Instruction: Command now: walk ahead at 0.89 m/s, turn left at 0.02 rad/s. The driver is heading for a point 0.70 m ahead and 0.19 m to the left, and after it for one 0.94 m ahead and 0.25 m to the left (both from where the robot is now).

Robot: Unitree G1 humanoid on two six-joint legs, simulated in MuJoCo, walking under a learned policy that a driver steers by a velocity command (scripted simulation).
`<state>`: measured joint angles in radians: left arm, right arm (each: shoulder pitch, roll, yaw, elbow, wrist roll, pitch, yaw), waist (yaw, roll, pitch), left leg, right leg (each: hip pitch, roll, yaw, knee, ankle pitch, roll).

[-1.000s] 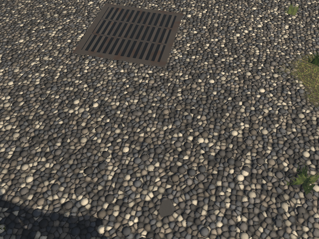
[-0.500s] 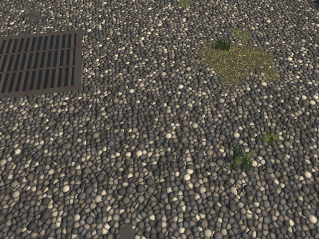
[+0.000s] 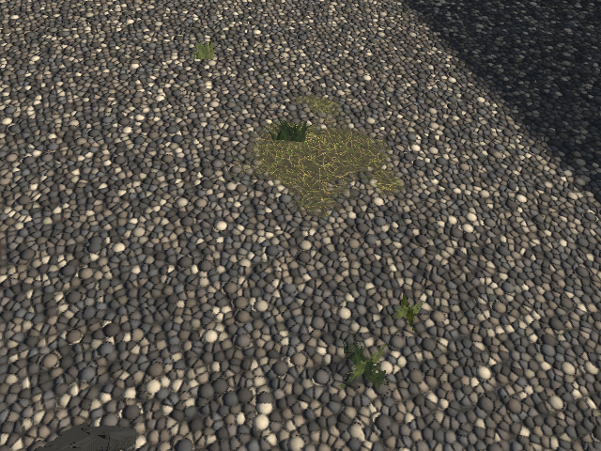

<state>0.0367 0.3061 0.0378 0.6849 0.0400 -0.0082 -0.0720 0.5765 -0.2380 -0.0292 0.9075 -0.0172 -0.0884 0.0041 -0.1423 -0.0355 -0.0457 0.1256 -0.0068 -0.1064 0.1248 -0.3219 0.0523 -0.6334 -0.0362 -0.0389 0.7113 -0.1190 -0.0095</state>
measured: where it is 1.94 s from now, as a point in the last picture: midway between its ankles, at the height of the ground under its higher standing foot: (185, 309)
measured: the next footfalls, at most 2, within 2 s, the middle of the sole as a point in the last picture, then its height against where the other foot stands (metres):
right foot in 0.10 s outside the picture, level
left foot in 0.54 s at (221, 399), level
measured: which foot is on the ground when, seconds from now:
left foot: down 0.00-0.10, up 0.12-0.52, down 0.54-0.92, up 0.94-1.00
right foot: up 0.00-0.08, down 0.10-0.54, up 0.56-0.90, down 0.92-1.00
